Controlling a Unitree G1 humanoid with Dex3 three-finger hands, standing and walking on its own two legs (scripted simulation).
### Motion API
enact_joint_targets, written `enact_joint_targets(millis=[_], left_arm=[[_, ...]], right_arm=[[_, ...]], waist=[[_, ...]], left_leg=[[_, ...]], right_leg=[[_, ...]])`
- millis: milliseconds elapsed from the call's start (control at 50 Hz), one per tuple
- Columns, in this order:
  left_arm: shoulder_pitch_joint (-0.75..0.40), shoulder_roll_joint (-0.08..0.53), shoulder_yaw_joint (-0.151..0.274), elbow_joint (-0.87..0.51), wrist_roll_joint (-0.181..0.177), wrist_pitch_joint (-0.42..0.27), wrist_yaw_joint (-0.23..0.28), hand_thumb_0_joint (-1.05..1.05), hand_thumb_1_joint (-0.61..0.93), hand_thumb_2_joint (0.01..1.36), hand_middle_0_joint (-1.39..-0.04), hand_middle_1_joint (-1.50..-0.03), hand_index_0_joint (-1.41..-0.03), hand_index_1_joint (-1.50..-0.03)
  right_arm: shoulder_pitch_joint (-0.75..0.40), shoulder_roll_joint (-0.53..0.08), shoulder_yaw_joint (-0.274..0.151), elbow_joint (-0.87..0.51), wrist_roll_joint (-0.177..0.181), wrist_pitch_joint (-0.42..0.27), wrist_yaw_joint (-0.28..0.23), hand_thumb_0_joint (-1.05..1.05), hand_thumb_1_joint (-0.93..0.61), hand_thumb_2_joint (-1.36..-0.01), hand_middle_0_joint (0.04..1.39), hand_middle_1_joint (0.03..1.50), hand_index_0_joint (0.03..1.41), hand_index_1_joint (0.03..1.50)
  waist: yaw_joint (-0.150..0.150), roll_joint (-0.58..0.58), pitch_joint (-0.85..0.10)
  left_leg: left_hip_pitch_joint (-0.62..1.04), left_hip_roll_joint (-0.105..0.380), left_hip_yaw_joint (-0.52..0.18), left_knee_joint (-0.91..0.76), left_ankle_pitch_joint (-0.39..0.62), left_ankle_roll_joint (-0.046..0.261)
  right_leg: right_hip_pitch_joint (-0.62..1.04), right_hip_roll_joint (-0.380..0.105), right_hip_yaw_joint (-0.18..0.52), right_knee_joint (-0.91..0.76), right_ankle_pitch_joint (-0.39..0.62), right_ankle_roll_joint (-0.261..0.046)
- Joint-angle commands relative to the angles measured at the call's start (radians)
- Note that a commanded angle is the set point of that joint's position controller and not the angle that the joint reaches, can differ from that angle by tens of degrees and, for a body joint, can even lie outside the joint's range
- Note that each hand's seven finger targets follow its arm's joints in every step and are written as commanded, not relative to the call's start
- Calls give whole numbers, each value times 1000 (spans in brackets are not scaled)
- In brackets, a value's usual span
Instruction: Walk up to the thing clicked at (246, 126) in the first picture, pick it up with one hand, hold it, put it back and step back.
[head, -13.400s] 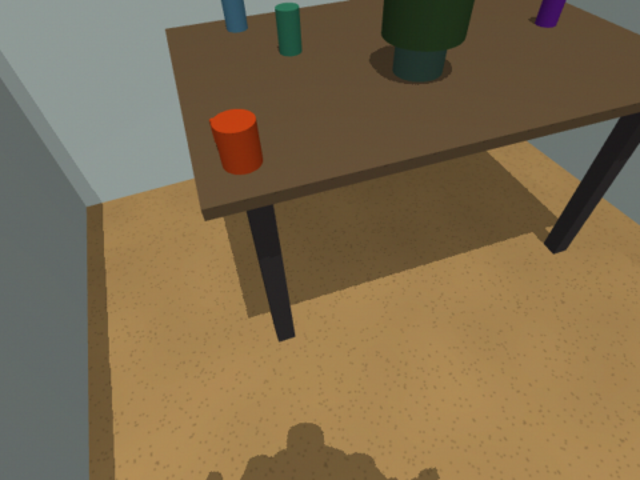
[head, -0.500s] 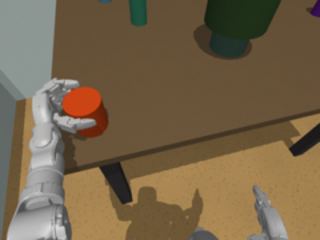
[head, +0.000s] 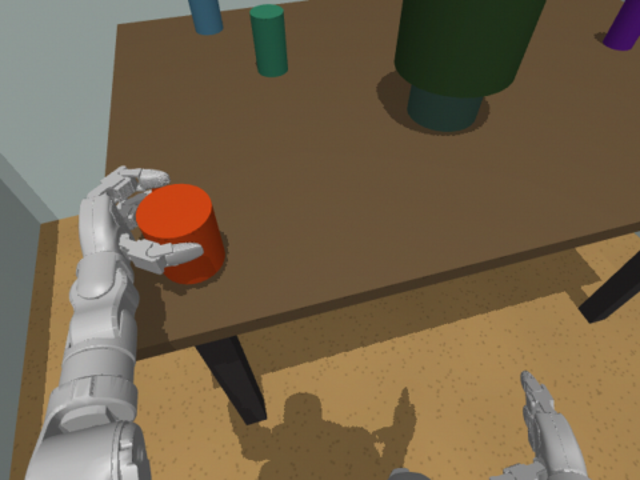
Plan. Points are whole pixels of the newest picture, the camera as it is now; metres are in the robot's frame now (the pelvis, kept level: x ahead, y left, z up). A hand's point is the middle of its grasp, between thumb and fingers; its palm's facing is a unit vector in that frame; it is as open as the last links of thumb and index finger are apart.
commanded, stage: settle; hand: left
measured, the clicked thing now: (178, 227) +0.44 +0.18 +0.07
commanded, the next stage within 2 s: lift in 0.48 s
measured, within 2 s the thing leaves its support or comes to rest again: neither
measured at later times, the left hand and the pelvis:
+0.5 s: hand (142, 205) +0.42 +0.20 +0.14, palm faces +0.21 -0.98 -0.02, open 11.7 cm; pelvis -0.01 -0.01 +0.01, yaw +0 degrees
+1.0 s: hand (125, 183) +0.40 +0.20 +0.19, palm faces +0.21 -0.98 -0.03, open 11.7 cm; pelvis +0.00 -0.01 +0.02, yaw +0 degrees
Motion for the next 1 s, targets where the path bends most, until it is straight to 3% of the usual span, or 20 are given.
enact_joint_targets(millis=[0, 80, 180, 220, 320, 340, 400, 440, 480, 520, 540, 580, 680, 720, 740, 800, 820, 900, 920, 980], left_arm=[[-523, 272, 77, -317, -32, -86, 7, 0, -249, 1150, -1170, -1286, -1174, -1311], [-497, 236, 49, -275, -36, -63, -7, 0, -214, 1166, -1186, -1300, -1192, -1323], [-543, 276, 68, -319, -44, -48, -8, 0, -226, 1176, -1186, -1306, -1194, -1329], [-505, 243, 55, -259, -46, -34, -8, 0, -224, 1190, -1189, -1314, -1195, -1339], [-575, 292, 73, -369, -50, -42, -5, 0, -203, 1208, -1193, -1326, -1198, -1351], [-532, 300, 88, -309, -49, -33, -2, 0, -195, 1210, -1200, -1332, -1207, -1357], [-555, 269, 55, -339, -51, -28, -10, 0, -228, 1223, -1209, -1348, -1217, -1373], [-578, 325, 93, -375, -55, -24, -6, 0, -215, 1225, -1212, -1345, -1217, -1371], [-544, 253, 41, -291, -48, -3, -11, 0, -225, 1233, -1212, -1351, -1219, -1377], [-573, 311, 82, -331, -51, -4, -4, 0, -213, 1225, -1193, -1337, -1200, -1362], [-557, 291, 68, -277, -49, 6, -6, 0, -210, 1224, -1200, -1340, -1208, -1365], [-595, 304, 69, -342, -48, 0, -6, 0, -188, 1201, -1200, -1351, -1222, -1361], [-559, 298, 80, -372, -47, 22, 11, 0, -243, 1201, -1212, -1370, -1238, -1379], [-541, 243, 43, -396, -46, 37, 13, 0, -238, 1198, -1215, -1365, -1238, -1376], [-546, 272, 62, -432, -47, 41, 14, 0, -231, 1212, -1224, -1378, -1248, -1389], [-541, 267, 55, -505, -46, 65, 12, 0, -198, 1209, -1198, -1359, -1222, -1368], [-494, 260, 62, -447, -46, 84, 12, 0, -203, 1219, -1196, -1369, -1221, -1377], [-505, 258, 70, -580, -42, 139, 30, 0, -179, 1229, -1182, -1366, -1209, -1373], [-505, 269, 77, -615, -45, 154, 33, 0, -182, 1215, -1184, -1363, -1212, -1369], [-475, 215, 45, -692, -50, 207, 38, 0, -158, 1221, -1185, -1367, -1214, -1372]], right_arm=[[-46, -150, -84, -151, 5, -57, -17, 0, 508, -62, 49, 50, 48, 50], [-72, -118, -56, -134, 11, -67, -18, 0, 512, -60, 49, 50, 49, 50], [-78, -140, -69, -72, 16, -74, -27, 0, 518, -59, 49, 50, 49, 50], [-107, -138, -64, -93, 19, -78, -28, 0, 517, -60, 49, 50, 48, 50], [-111, -133, -60, -53, 23, -90, -37, 0, 520, -59, 49, 50, 49, 50], [-118, -164, -90, -49, 24, -94, -42, 0, 518, -60, 49, 50, 48, 50], [-114, -122, -51, -29, 24, -97, -38, 0, 522, -59, 49, 50, 49, 50], [-86, -144, -70, 2, 26, -97, -41, 0, 519, -59, 49, 50, 49, 50], [-132, -115, -45, -15, 29, -101, -36, 0, 519, -59, 49, 50, 49, 50], [-130, -154, -77, 28, 29, -104, -43, 0, 524, -58, 49, 50, 49, 50], [-126, -149, -74, 24, 29, -105, -42, 0, 522, -58, 49, 50, 49, 50], [-137, -137, -57, 7, 29, -114, -38, 0, 524, -57, 48, 50, 49, 50], [-106, -163, -90, -19, 29, -125, -46, 0, 522, -56, 48, 50, 49, 50], [-127, -109, -44, -63, 34, -129, -41, 0, 521, -57, 48, 50, 48, 50], [-125, -155, -85, -82, 33, -137, -47, 0, 520, -57, 48, 50, 48, 50], [-85, -108, -50, -34, 33, -135, -42, 0, 533, -54, 48, 50, 48, 50], [-81, -138, -80, -28, 33, -135, -44, 0, 529, -55, 48, 50, 48, 50], [-92, -105, -56, -48, 33, -150, -41, 0, 538, -53, 48, 50, 49, 50], [-114, -143, -90, -48, 33, -155, -48, 0, 533, -54, 48, 50, 49, 50], [-135, -116, -67, -41, 31, -177, -46, 0, 538, -52, 48, 50, 49, 50]], waist=[[15, 71, -381], [19, 37, -351], [23, 48, -356], [17, 10, -354], [21, 27, -348], [14, 15, -347], [20, 47, -334], [22, 62, -355], [13, 45, -343], [23, 59, -335], [12, 52, -338], [21, 63, -354], [21, 46, -356], [31, 41, -352], [18, 27, -355], [40, 88, -322], [32, 79, -331], [40, 76, -313], [40, 78, -331], [47, 71, -285]], left_leg=[[142, -29, 17, -129, 382, 0], [126, -27, 18, -146, 337, 8], [154, -27, 24, -158, 338, 10], [150, -29, 26, -159, 335, 16], [167, -34, 27, -180, 286, 20], [178, -33, 27, -181, 291, 20], [179, -29, 25, -184, 333, 14], [189, -32, 27, -184, 352, 15], [182, -30, 24, -188, 350, 15], [203, -30, 24, -196, 343, 13], [199, -27, 22, -195, 352, 12], [220, -23, 16, -199, 385, 6], [232, -28, 23, -210, 350, 13], [232, -30, 23, -214, 366, 12], [244, -29, 24, -213, 371, 15], [243, -30, 26, -229, 379, 7], [261, -25, 23, -229, 408, 3], [275, -29, 27, -246, 402, 8], [288, -30, 27, -252, 401, 8], [299, -29, 25, -270, 393, 7]], right_leg=[[288, 28, -20, -82, 307, -40], [292, 30, -21, -105, 269, -35], [294, 28, -17, -119, 269, -34], [313, 28, -16, -129, 275, -31], [316, 27, -15, -151, 232, -29], [315, 28, -15, -151, 237, -29], [315, 28, -17, -148, 267, -31], [328, 25, -15, -148, 290, -31], [325, 26, -17, -153, 286, -32], [313, 26, -18, -159, 273, -33], [315, 27, -18, -160, 278, -35], [324, 31, -25, -155, 294, -38], [350, 30, -26, -173, 272, -32], [360, 32, -30, -179, 281, -33], [365, 32, -29, -181, 293, -30], [365, 32, -32, -189, 291, -36], [366, 32, -34, -186, 309, -38], [404, 33, -39, -209, 311, -33], [412, 32, -37, -216, 312, -34], [413, 36, -46, -232, 296, -34]])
